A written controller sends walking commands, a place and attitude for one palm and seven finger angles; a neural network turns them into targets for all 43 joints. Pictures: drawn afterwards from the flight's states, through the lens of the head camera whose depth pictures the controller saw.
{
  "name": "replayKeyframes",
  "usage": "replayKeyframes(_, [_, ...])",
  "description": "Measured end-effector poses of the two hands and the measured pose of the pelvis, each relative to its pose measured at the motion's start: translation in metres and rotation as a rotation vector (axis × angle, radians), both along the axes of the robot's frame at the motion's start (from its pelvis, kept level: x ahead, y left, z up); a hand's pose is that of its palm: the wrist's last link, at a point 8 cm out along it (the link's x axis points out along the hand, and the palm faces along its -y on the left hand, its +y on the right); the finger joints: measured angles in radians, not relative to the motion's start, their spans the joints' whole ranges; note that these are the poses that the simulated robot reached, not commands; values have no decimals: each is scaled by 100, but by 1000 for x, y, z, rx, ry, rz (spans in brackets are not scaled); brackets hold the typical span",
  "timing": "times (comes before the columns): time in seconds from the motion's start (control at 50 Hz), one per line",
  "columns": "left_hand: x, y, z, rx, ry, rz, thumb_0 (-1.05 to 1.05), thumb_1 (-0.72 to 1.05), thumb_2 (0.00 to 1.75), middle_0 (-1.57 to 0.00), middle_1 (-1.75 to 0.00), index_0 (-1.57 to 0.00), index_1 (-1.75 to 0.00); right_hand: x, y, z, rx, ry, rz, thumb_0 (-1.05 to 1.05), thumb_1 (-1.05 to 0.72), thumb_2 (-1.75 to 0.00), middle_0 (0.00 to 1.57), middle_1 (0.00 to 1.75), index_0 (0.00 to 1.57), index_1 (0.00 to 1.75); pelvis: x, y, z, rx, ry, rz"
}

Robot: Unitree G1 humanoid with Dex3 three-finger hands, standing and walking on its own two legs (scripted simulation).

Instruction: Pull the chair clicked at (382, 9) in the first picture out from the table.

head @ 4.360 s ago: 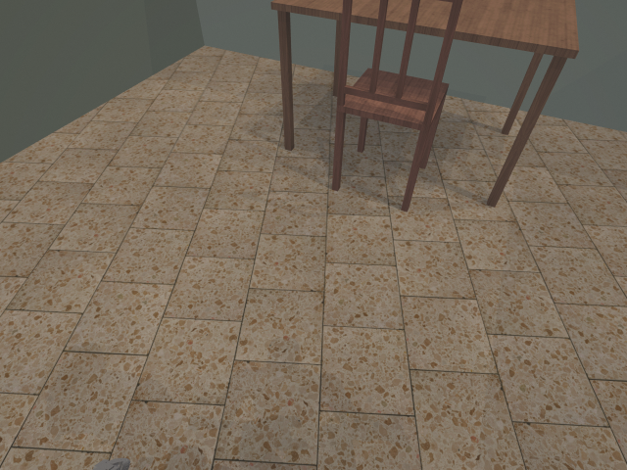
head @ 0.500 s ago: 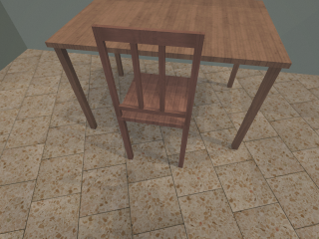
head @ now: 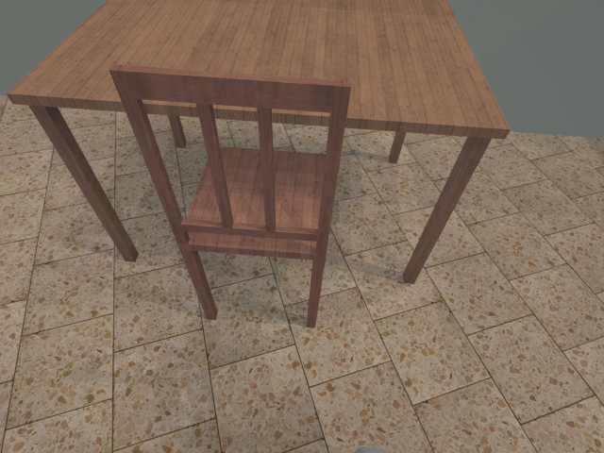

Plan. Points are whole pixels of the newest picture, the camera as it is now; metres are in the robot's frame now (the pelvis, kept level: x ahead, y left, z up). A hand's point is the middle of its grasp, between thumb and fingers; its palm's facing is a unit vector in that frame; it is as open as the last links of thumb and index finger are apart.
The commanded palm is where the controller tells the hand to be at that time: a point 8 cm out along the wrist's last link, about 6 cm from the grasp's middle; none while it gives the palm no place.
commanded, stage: take the last steps up to it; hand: left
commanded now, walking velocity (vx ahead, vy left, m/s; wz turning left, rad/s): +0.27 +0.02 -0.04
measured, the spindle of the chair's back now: (218, 173) +0.64 +0.19 -0.06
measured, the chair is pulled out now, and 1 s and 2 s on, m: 0.00 0.00 0.00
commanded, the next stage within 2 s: come to a stop and stand still in 0.36 s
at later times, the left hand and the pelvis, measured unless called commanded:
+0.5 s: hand out of the picture +0.12 +0.17 -0.20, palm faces +0.09 -0.99 -0.14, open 7.3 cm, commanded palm none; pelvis +0.15 +0.00 -0.02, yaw +1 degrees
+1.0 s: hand (191, 419) +0.20 +0.18 -0.19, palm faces -0.03 -0.96 -0.26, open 7.4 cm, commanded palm none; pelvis +0.14 -0.02 -0.02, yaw -3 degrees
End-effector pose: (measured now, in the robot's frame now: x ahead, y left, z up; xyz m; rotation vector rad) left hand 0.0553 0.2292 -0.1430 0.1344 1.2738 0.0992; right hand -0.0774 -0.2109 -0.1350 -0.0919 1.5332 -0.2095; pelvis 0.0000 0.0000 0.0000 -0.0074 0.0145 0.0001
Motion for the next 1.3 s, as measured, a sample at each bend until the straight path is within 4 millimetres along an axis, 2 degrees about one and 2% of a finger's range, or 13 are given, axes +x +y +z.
replayKeyframes(0.1, [55,-21,-5,22,-55,-41,1,91,90,-20,-29,-19,-30,7,-9,-16,40,63,-52,1,-91,-90,20,30,20,30,34,-20,-13,20,-8,-19])
replayKeyframes(0.16, [74,-32,-8,27,-93,-21,1,91,90,-20,-29,-19,-30,31,-22,-26,49,70,-42,1,-91,-90,20,30,20,30,51,-29,-19,6,-24,-4])
replayKeyframes(0.22, [75,-33,-2,40,-96,39,0,93,90,-20,-29,-20,-30,78,-35,-24,32,9,-4,1,-91,-90,20,30,20,30,68,-32,-13,1,-29,5])
replayKeyframes(0.3, [67,-27,2,55,-29,56,-1,94,90,-20,-29,-20,-30,157,-47,-16,-1,-139,43,1,-91,-90,20,29,19,30,88,-30,-5,-4,-22,8])
replayKeyframes(0.42, [53,-21,-8,15,95,84,0,92,90,-20,-29,-20,-30,259,-37,-3,-27,-312,115,1,-92,-90,19,29,19,30,120,-15,-5,-24,-20,7])
replayKeyframes(0.5, [54,-9,-27,-24,156,120,0,92,90,-20,-29,-20,-30,307,-19,-2,-52,-367,167,0,-91,-90,20,29,19,30,148,2,-16,-40,-28,11])
replayKeyframes(0.56, [63,-2,-32,-32,190,125,0,91,90,-20,-29,-20,-30,323,-3,2,-62,-366,183,0,-91,-90,20,29,19,30,161,11,-15,-19,-31,-5])
replayKeyframes(0.64, [84,3,-25,-31,196,100,1,91,90,-20,-29,-19,-30,331,12,6,-63,-342,162,0,-92,-90,20,29,20,30,168,19,-7,-22,-26,-8])
replayKeyframes(0.74, [110,11,-19,-9,168,66,0,91,90,-20,-29,-19,-30,330,7,8,-77,-320,130,-1,-94,-90,20,30,20,30,166,20,-2,-26,-16,-17])
replayKeyframes(0.92, [142,11,-8,66,65,21,0,91,90,-20,-29,-19,-30,284,-30,0,-83,-253,66,0,-92,-90,20,30,20,30,151,-3,-4,-19,-19,-28])
replayKeyframes(1.06, [139,-12,-11,103,-1,-67,0,91,90,-20,-29,-19,-30,245,-64,-23,-60,-253,19,1,-91,-90,20,30,20,30,137,-23,-21,-19,-47,-33])
replayKeyframes(1.2, [146,-34,-10,65,-54,-56,1,91,90,-20,-29,-20,-30,201,-62,-26,-33,-196,1,1,-91,-90,20,29,19,30,138,-33,-21,0,-56,-18])
replayKeyframes(1.3, [134,-41,-4,67,-45,-37,0,92,90,-20,-29,-20,-30,189,-57,-27,8,-138,11,1,-91,-90,20,29,19,30,137,-41,-16,11,-38,-21])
